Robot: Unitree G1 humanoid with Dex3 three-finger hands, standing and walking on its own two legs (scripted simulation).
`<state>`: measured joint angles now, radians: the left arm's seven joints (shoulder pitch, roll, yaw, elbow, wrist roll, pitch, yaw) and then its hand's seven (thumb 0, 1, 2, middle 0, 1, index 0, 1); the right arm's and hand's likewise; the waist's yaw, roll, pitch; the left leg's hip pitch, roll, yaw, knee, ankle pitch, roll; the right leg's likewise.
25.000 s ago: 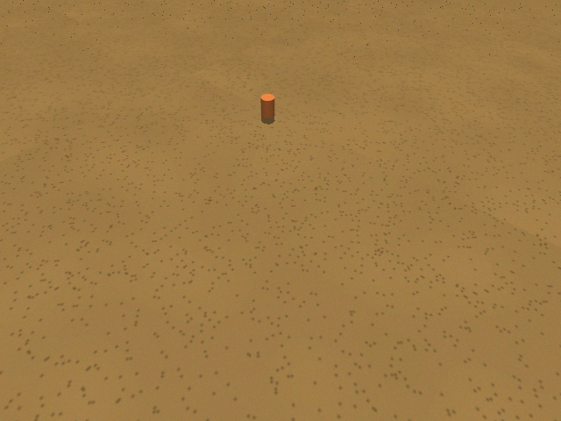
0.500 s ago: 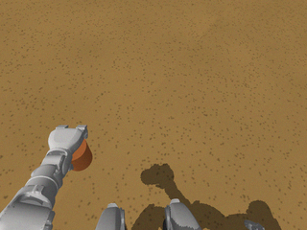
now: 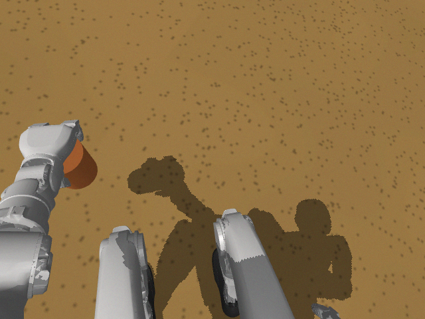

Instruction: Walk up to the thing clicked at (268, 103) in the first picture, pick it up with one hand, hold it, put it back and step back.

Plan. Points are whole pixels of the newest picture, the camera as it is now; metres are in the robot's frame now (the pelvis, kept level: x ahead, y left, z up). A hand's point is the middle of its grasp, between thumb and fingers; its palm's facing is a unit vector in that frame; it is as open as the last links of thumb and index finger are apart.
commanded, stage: crouch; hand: left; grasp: from above
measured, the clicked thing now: (69, 163) +0.46 +0.23 -0.20
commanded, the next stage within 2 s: lower in 0.98 s
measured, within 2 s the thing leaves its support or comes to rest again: neither
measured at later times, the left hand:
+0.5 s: hand (73, 158) +0.49 +0.24 -0.24, palm faces -0.46 -0.03 -0.89, open 11.4 cm
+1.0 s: hand (77, 157) +0.50 +0.24 -0.29, palm faces -0.45 -0.02 -0.89, open 11.4 cm
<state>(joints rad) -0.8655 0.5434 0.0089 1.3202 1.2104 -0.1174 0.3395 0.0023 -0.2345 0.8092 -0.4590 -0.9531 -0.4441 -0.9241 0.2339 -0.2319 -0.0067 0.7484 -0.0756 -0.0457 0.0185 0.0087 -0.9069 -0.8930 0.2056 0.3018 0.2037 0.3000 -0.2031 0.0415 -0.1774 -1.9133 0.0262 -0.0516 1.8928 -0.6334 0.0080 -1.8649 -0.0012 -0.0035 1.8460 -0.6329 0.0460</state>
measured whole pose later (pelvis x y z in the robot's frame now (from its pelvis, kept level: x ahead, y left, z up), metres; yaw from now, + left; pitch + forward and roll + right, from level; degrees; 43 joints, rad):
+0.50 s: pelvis +0.00 -0.01 -0.08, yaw -2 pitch +38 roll -6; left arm -1.00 0.67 0.08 1.39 1.25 -0.14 0.33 0.00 -0.25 0.81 -0.49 -0.92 -0.47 -0.89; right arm 0.20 -0.27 0.01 0.73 -0.12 -0.06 0.12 0.00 -0.92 -0.90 0.20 0.30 0.20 0.30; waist -0.24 0.01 -0.09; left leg -2.14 0.03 -0.10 2.16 -0.70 -0.01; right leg -2.08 0.02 -0.04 2.10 -0.69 0.04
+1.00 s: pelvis -0.01 -0.01 -0.13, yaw -4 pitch +36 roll -7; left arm -1.11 0.77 0.08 1.53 1.28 -0.15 0.36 0.00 -0.24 0.81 -0.49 -0.92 -0.47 -0.89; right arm 0.20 -0.28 0.08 0.73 -0.13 -0.06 0.12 0.00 -0.92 -0.90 0.20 0.30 0.20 0.30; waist -0.30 0.00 -0.04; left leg -2.27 0.02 -0.13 2.32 -0.68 -0.01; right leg -2.20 0.03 -0.05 2.24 -0.67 0.05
